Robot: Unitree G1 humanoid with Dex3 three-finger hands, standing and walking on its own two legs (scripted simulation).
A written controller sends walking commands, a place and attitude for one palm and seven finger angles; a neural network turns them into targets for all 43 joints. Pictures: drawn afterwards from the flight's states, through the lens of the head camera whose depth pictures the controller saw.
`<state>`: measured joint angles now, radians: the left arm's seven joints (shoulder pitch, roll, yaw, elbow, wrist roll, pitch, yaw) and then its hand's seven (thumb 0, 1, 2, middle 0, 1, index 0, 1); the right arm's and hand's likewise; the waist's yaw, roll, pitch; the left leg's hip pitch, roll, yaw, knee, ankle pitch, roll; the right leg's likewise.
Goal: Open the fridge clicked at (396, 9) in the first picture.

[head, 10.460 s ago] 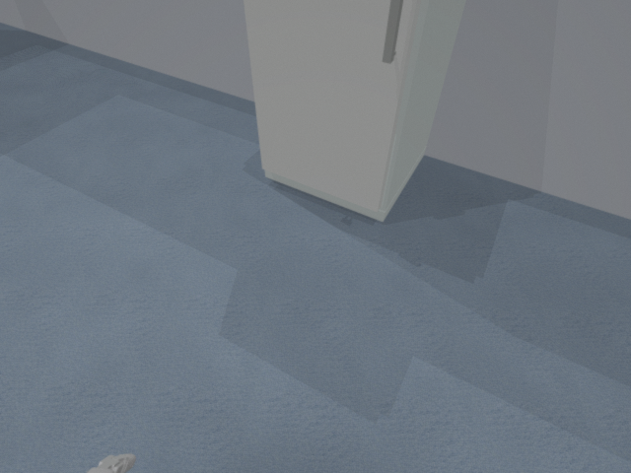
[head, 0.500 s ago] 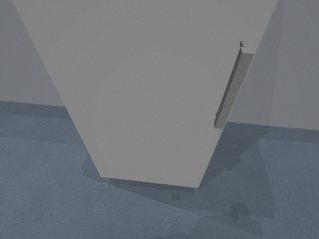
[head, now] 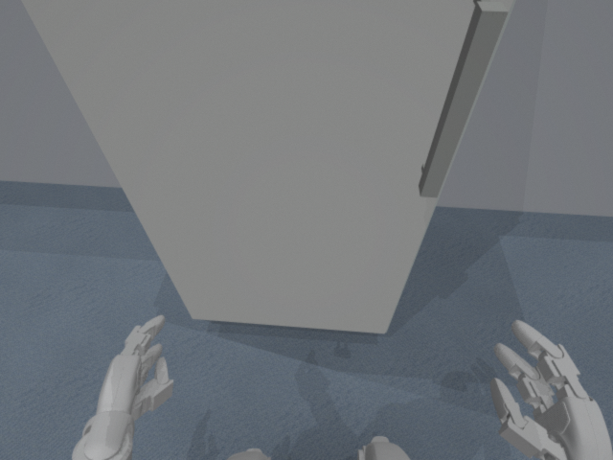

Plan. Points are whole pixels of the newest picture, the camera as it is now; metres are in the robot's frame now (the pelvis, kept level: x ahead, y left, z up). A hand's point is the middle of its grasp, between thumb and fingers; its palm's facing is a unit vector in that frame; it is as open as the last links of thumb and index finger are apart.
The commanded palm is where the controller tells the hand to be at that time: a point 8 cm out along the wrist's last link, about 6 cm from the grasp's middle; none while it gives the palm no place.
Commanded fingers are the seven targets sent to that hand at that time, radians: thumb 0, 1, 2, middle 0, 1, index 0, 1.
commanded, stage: raise the hand to about handle height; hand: right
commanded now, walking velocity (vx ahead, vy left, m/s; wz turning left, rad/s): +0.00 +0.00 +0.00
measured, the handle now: (450, 109) +0.53 -0.18 +0.19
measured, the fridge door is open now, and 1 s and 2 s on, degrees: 0 0 0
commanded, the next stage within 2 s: move the hooked fingers beside the handle in 1.70 s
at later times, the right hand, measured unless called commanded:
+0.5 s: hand (569, 355) +0.23 -0.26 +0.10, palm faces +0.10 +0.99 -0.06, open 11.5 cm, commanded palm +0.20 -0.31 +0.11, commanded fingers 0.00 0.17 -0.44 0.28 0.99 0.28 0.99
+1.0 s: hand out of the picture +0.26 -0.29 +0.17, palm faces +0.12 +0.99 -0.04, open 13.9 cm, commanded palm +0.23 -0.34 +0.18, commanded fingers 0.00 0.50 -0.30 0.30 1.20 0.30 1.20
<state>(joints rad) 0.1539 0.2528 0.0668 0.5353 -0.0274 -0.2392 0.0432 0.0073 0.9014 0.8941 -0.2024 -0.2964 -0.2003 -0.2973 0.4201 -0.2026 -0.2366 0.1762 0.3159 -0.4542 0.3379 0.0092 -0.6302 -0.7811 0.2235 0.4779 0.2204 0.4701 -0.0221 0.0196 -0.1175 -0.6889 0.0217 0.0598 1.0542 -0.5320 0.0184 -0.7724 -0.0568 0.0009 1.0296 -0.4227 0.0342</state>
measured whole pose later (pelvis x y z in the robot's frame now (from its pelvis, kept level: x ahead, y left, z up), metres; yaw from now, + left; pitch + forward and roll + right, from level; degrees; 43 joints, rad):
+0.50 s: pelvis +0.01 -0.02 +0.03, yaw +0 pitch +7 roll +2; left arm 0.29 0.23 -0.02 0.62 -0.03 -0.25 0.08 0.01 0.90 0.89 -0.21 -0.30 -0.20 -0.30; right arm 0.34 -0.29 -0.30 0.02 0.34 -0.28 0.30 0.01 -0.05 -0.53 0.26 0.85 0.26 0.84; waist -0.01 -0.03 -0.08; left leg -0.53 0.02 0.07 0.85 -0.44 -0.01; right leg -0.64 -0.05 0.00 0.89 -0.37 0.01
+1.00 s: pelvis +0.01 -0.02 +0.05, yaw -1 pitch +1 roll +2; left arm 0.24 0.24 -0.06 0.60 -0.05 -0.26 0.11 0.01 0.90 0.89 -0.21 -0.30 -0.20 -0.30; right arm 0.09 -0.38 -0.39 0.12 0.36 -0.08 0.38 -0.01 0.46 -0.31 0.30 1.18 0.30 1.17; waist -0.05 -0.04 -0.05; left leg -0.31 0.02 0.08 0.66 -0.37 -0.01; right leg -0.43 -0.04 0.01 0.71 -0.30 0.01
